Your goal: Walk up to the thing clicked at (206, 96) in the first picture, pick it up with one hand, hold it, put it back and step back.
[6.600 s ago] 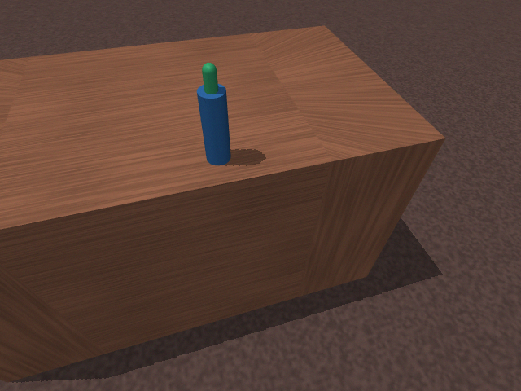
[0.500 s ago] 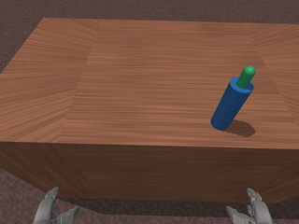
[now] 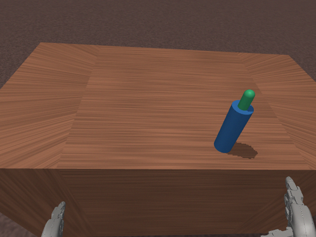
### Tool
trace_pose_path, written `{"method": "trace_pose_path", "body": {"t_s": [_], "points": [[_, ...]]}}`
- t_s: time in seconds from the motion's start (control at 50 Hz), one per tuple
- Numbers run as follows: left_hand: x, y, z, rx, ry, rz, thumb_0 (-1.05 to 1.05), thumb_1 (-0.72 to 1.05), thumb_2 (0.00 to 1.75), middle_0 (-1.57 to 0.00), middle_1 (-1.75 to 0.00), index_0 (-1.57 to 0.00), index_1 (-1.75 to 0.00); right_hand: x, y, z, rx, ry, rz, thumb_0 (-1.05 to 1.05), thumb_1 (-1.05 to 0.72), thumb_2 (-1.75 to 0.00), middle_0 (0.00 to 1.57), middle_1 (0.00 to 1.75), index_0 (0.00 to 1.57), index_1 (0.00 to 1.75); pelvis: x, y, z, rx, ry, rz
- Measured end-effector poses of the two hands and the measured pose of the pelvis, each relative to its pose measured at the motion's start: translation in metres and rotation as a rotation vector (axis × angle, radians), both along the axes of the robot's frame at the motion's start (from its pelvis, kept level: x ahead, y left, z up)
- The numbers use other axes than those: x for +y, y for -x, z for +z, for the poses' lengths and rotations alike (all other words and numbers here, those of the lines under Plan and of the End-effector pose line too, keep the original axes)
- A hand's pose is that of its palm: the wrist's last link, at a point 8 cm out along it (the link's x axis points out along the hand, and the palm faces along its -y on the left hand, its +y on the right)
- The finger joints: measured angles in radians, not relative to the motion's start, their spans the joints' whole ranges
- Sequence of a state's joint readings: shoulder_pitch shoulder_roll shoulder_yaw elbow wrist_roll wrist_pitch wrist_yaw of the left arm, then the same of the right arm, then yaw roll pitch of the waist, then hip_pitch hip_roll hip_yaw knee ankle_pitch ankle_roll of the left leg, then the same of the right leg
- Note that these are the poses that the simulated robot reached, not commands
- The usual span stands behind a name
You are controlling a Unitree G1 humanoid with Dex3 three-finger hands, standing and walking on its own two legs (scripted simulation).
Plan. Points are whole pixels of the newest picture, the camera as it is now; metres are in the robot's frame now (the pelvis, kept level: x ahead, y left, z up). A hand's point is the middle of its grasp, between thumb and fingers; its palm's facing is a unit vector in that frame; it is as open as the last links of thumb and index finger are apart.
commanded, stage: rise first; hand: right
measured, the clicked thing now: (234, 122) +0.41 -0.21 +0.09
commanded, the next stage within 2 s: go down in 1.06 s
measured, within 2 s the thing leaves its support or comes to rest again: neither
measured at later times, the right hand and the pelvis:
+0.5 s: hand (292, 217) +0.16 -0.26 +0.09, palm faces +0.33 +0.86 -0.40, open 17.6 cm; pelvis -0.02 +0.00 +0.00, yaw -1 degrees
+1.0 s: hand (305, 211) +0.16 -0.25 +0.13, palm faces +0.34 +0.85 -0.41, open 17.5 cm; pelvis -0.03 +0.00 +0.00, yaw +0 degrees
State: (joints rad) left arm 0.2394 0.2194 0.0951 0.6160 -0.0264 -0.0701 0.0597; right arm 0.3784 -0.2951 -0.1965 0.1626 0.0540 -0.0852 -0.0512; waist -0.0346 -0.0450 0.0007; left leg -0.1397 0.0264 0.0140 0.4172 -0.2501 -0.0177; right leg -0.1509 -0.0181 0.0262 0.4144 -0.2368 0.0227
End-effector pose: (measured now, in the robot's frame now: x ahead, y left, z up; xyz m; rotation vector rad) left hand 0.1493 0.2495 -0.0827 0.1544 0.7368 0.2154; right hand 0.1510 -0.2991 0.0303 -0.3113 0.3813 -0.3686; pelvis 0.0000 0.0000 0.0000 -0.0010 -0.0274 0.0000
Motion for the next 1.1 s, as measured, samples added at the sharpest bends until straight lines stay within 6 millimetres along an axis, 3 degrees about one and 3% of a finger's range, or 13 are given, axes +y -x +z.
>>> {"method": "trace_pose_path", "body": {"t_s": [0.14,0.42,0.84,1.1], "points": [[0.014,0.011,-0.004,0.035,-0.023,0.022,-0.01,-0.52,0.03,-0.07,-0.05,-0.06,-0.05,0.003,0.009,0.024,-0.079,0.046,0.021,-0.01,0.58,-0.03,0.04,0.05,0.04,0.06,0.002,0.006,0.0,-0.019,0.003,-0.002],[0.015,0.017,0.003,-0.019,-0.023,0.013,-0.01,-0.54,0.04,-0.06,-0.05,-0.06,-0.05,0.004,0.024,0.069,-0.267,0.13,0.075,-0.02,0.59,-0.03,0.05,0.05,0.05,0.06,0.003,0.018,0.0,-0.044,0.003,-0.009],[0.007,0.032,-0.001,-0.02,0.003,0.02,-0.02,-0.55,0.05,-0.06,-0.05,-0.05,-0.06,0.006,0.03,0.106,-0.427,0.209,0.145,-0.02,0.56,-0.04,0.05,0.05,0.05,0.06,-0.002,0.031,0.0,-0.058,0.001,-0.007],[0.005,0.027,0.0,-0.037,0.011,0.019,-0.02,-0.56,0.07,-0.06,-0.06,-0.05,-0.06,0.005,0.033,0.121,-0.481,0.243,0.154,-0.02,0.54,-0.05,0.06,0.05,0.05,0.06,-0.003,0.03,0.0,-0.059,0.001,-0.007]]}}
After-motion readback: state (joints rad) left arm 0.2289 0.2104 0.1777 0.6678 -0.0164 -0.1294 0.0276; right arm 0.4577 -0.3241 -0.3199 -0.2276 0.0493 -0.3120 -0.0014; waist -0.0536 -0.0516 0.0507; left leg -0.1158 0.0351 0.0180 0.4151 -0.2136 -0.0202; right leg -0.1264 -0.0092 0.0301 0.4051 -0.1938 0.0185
